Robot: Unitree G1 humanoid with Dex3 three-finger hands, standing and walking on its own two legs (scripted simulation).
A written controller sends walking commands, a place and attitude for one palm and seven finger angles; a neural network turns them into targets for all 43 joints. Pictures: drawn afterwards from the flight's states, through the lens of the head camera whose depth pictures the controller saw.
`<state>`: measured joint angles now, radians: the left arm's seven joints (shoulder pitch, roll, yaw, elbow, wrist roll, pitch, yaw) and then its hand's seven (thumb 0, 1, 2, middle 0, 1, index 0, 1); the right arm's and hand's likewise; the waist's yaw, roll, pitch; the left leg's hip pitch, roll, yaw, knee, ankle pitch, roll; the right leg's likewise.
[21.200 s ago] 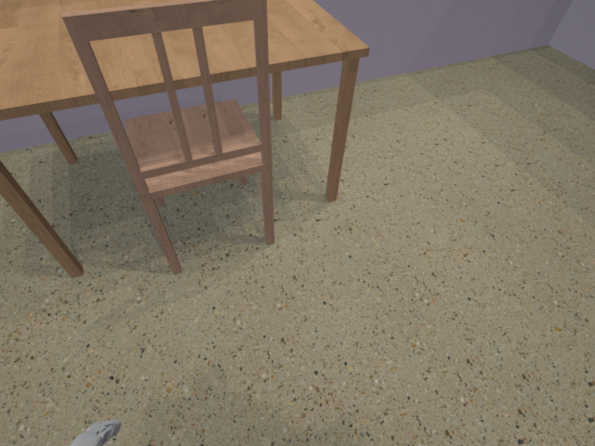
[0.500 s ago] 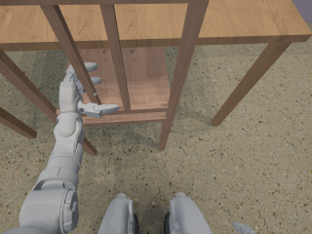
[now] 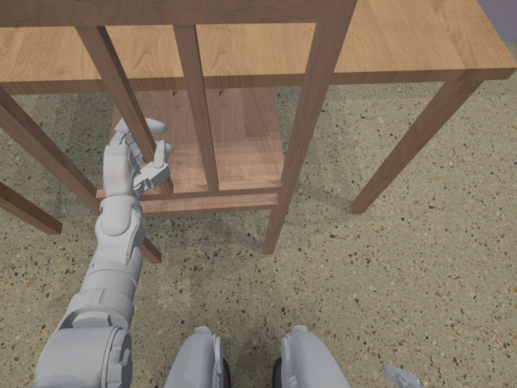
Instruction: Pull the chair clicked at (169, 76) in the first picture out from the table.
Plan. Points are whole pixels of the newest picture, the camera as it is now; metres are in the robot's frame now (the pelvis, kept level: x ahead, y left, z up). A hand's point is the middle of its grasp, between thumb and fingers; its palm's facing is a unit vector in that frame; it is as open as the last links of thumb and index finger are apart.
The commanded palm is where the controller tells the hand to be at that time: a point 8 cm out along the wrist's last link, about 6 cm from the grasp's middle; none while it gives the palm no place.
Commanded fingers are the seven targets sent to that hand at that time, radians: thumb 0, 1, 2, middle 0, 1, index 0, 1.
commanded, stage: hook a spindle and tug to test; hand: left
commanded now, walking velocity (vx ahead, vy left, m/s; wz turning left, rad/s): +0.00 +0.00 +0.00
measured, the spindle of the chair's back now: (141, 134) +0.48 +0.16 +0.05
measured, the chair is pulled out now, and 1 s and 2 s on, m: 0.00 0.04 0.18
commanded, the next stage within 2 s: step backward, pulling the chair out in 0.46 s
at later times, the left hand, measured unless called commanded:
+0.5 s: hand (164, 181) +0.42 +0.13 +0.02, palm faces +0.05 -1.00 -0.03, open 5.5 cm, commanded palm +0.38 +0.18 +0.02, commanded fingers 0.00 0.90 0.90 -0.50 -1.45 -0.50 -1.45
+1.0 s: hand (168, 182) +0.41 +0.12 +0.04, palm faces -0.06 -0.99 -0.14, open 5.3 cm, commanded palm +0.39 +0.17 +0.04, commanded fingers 0.00 0.90 0.90 -0.50 -1.45 -0.50 -1.45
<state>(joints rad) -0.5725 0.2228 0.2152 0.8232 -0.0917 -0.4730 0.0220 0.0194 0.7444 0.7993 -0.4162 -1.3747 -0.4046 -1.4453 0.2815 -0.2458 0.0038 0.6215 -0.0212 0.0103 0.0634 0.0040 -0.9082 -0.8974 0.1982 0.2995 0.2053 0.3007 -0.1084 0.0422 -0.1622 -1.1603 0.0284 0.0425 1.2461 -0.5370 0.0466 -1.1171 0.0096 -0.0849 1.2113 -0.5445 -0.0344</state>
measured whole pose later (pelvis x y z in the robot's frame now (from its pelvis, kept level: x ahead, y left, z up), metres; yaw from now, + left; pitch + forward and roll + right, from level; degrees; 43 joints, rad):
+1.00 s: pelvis +0.04 +0.01 +0.10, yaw +1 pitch +11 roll -1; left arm -0.47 0.17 -0.01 0.92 -0.06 -0.16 0.07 0.08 0.72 0.77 -0.29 -1.12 -0.48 -1.45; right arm 0.24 -0.27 0.01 0.62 0.06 0.18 -0.10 0.00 -0.91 -0.90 0.20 0.30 0.21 0.30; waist -0.08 0.03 0.03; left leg -0.46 -0.02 0.04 0.58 -0.31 0.05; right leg -0.42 0.00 -0.06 0.54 -0.30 -0.01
